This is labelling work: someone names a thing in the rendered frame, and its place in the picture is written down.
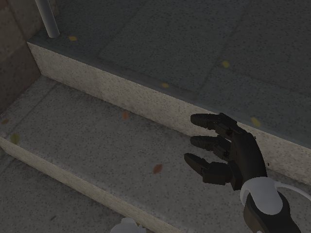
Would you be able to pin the stairs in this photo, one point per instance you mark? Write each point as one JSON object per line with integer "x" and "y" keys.
{"x": 86, "y": 148}

